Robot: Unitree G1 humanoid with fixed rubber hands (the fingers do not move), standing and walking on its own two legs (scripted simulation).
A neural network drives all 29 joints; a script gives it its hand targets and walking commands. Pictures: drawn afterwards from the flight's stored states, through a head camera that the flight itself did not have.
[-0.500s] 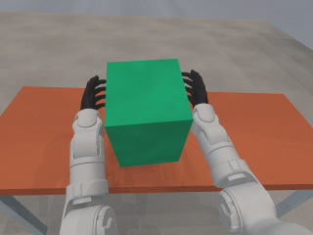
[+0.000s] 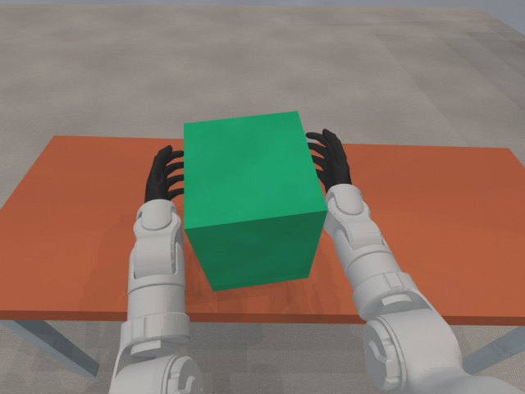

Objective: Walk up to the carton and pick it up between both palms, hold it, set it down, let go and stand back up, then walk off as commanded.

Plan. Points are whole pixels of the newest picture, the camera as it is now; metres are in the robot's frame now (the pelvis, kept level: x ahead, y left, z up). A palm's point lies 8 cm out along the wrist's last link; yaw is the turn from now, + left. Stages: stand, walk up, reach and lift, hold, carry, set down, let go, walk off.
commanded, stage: set down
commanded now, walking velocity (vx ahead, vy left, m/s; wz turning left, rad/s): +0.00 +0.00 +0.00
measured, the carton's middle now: (252, 208) +0.40 +0.04 +0.06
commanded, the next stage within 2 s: none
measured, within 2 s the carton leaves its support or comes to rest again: rests again in 1.60 s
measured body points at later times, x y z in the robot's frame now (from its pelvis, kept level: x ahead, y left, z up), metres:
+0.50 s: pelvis +0.00 +0.00 +0.00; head +0.01 +0.01 +0.45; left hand +0.36 +0.19 +0.08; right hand +0.42 -0.08 +0.10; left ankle +0.03 +0.16 -0.75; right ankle -0.01 -0.11 -0.75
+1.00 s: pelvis +0.01 +0.00 +0.00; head +0.03 +0.00 +0.45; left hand +0.36 +0.19 +0.07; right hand +0.43 -0.08 +0.08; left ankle +0.03 +0.16 -0.75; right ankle -0.01 -0.11 -0.75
